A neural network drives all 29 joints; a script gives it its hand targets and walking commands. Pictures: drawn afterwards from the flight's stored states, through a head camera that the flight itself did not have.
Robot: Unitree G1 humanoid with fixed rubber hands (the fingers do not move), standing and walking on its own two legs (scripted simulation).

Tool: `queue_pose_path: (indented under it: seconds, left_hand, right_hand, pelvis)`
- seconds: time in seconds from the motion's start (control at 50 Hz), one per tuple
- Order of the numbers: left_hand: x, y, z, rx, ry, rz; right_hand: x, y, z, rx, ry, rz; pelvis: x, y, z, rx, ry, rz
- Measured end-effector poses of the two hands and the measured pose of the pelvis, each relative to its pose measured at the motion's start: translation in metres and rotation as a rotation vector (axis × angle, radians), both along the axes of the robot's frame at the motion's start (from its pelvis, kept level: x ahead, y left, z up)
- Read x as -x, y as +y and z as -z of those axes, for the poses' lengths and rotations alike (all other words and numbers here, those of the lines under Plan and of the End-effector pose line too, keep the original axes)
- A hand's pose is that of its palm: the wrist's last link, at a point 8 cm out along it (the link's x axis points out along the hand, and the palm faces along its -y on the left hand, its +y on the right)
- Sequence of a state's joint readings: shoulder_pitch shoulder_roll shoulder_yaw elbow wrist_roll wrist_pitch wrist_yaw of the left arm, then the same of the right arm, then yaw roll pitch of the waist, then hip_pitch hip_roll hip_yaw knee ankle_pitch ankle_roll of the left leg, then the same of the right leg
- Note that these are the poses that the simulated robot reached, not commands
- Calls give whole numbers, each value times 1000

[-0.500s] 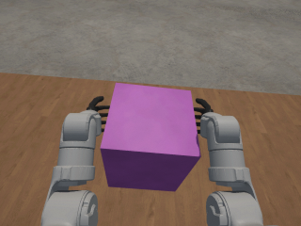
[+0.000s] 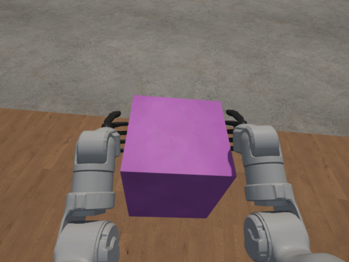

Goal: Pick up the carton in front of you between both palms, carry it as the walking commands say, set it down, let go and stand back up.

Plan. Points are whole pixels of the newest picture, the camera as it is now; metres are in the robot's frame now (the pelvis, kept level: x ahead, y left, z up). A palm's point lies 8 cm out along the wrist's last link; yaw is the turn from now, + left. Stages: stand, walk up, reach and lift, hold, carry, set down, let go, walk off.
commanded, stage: carry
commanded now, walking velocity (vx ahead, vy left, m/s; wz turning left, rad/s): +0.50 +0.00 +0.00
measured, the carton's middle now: (172, 161) +0.35 +0.01 +0.02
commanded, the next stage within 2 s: none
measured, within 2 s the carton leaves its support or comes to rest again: neither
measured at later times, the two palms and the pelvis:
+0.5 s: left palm (119, 72) +0.66 +0.18 +0.09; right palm (208, 73) +0.65 -0.11 +0.09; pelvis +0.29 +0.03 -0.03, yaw -2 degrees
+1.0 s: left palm (139, 37) +0.95 +0.14 +0.08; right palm (207, 38) +0.95 -0.15 +0.07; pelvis +0.58 +0.01 -0.06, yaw +0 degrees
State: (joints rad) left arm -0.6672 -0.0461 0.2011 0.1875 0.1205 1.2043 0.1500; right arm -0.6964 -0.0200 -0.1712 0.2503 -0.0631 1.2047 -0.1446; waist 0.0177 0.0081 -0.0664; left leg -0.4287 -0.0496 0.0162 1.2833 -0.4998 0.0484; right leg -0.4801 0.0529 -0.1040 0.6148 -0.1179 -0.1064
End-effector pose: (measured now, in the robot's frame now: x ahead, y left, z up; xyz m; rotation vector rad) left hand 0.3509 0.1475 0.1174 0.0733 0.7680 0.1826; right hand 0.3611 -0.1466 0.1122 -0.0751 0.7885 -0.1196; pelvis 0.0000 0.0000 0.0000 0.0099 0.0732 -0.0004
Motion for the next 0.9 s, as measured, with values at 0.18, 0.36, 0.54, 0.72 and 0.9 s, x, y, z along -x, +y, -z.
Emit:
queue_pose_path:
  seconds: [0.18, 0.36, 0.54, 0.72, 0.9]
  left_hand:
    - [-86, 11, 4, 28, 11, -54]
    - [-211, 26, -12, 31, -88, -39]
    - [-325, 27, 39, 43, 25, 63]
    - [-423, 17, 35, 73, -10, 69]
    - [-540, 1, 21, 64, -108, 42]
  right_hand:
    - [-94, 10, 6, -19, 16, -17]
    - [-211, 26, -7, -17, -75, 12]
    - [-298, 28, 34, 48, 46, 90]
    - [-388, 18, 28, 25, 24, 149]
    - [-515, 2, 15, 9, -72, 125]
  pelvis:
    - [-84, -6, -12, -16, 18, -3]
    - [-203, 14, 3, 10, 24, 15]
    - [-311, 39, 26, 31, -2, 25]
    - [-397, 42, 14, 40, 20, 19]
    - [-520, 20, 36, 6, 17, -2]
